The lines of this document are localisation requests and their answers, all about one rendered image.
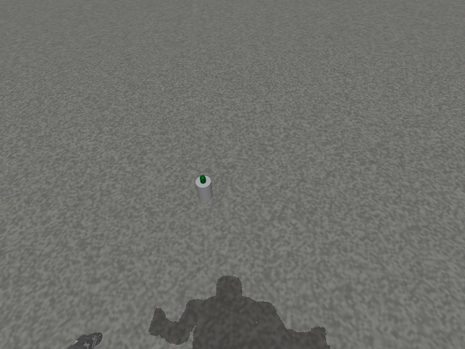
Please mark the bottle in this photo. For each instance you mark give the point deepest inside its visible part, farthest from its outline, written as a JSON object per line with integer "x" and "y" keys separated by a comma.
{"x": 204, "y": 188}

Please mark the left robot hand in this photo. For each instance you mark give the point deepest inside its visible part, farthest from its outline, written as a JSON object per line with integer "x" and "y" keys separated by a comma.
{"x": 87, "y": 341}

